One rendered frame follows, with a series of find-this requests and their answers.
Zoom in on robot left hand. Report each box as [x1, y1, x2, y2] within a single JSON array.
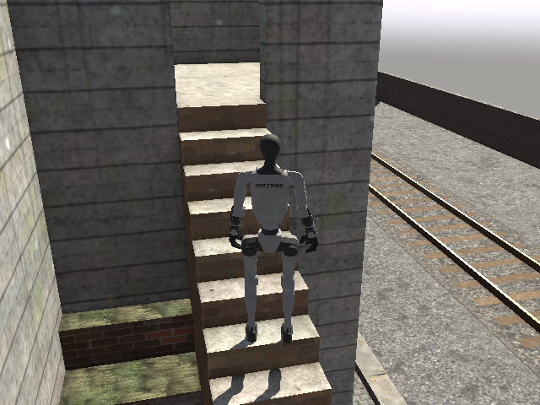
[[229, 232, 246, 249]]

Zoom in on robot left thigh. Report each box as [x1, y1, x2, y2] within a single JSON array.
[[241, 235, 258, 289]]

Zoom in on right robot upper arm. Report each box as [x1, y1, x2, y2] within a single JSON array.
[[288, 170, 309, 219]]

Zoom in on left robot shin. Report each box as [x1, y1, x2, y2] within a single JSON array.
[[245, 275, 257, 331]]

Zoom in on robot left forearm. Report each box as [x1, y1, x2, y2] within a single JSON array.
[[229, 205, 242, 235]]

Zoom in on robot right forearm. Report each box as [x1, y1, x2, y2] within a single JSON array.
[[300, 205, 317, 238]]

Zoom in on left robot upper arm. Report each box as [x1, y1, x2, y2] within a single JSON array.
[[232, 170, 252, 218]]

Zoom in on robot right hand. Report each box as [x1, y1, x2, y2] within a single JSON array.
[[300, 234, 319, 253]]

